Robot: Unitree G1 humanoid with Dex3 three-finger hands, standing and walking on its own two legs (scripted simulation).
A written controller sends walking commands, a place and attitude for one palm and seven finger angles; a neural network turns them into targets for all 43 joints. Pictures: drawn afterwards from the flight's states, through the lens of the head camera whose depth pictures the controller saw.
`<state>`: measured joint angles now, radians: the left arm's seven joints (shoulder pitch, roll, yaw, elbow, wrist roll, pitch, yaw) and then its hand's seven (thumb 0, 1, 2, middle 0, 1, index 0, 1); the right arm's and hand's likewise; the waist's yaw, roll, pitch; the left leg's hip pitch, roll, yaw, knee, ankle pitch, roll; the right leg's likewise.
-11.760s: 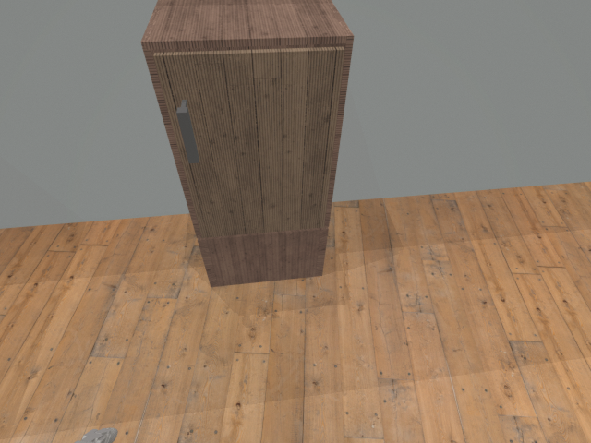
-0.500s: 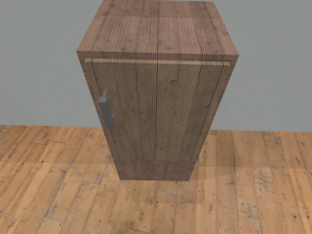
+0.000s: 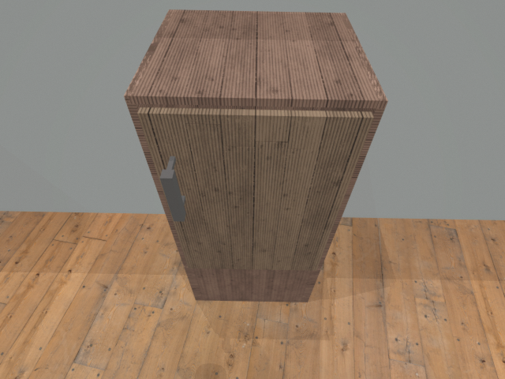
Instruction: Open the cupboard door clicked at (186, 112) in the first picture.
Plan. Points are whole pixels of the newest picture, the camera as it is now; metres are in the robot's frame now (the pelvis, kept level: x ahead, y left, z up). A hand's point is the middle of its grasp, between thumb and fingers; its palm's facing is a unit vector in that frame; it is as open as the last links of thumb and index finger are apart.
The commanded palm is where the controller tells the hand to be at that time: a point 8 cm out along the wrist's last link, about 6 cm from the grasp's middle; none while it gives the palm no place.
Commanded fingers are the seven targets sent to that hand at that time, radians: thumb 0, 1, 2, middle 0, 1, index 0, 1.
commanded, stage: look again from close up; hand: left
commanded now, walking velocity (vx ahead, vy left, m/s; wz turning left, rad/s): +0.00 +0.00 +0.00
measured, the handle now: (175, 189) +0.47 +0.19 -0.01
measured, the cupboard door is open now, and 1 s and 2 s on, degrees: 0 0 0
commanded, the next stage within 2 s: raise the hand with hooked fingers in 0.48 s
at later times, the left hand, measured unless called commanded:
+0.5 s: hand out of the picture -0.01 +0.15 -0.17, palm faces +0.02 -0.98 -0.20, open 7.4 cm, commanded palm none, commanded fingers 0.00 0.90 0.90 -0.20 -0.30 -0.20 -0.30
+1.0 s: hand out of the picture +0.13 +0.15 -0.07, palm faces +0.03 -1.00 +0.02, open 8.5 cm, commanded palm +0.11 +0.22 -0.05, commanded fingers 0.00 0.39 0.68 -0.24 -0.63 -0.24 -0.63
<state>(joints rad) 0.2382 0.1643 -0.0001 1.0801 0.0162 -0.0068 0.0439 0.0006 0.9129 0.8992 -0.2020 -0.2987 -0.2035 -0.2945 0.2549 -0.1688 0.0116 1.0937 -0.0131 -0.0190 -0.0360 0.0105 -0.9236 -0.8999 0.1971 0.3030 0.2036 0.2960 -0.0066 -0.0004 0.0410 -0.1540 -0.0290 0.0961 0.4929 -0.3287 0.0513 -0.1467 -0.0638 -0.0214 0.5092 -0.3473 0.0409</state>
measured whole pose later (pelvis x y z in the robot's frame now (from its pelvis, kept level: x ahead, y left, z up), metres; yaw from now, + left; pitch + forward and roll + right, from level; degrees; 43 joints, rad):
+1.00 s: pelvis -0.07 -0.05 -0.07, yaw +2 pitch +12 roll +1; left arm 0.31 0.22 0.23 0.33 -0.28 -0.50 -0.40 0.00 0.62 0.77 -0.23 -0.49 -0.23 -0.48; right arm 0.15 -0.28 -0.06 0.52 0.03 -0.23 -0.02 0.01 -0.91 -0.90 0.20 0.30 0.20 0.30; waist -0.01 -0.06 -0.13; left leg -0.78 0.04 0.03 1.04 -0.46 -0.02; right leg -0.77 -0.02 -0.07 1.07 -0.51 -0.05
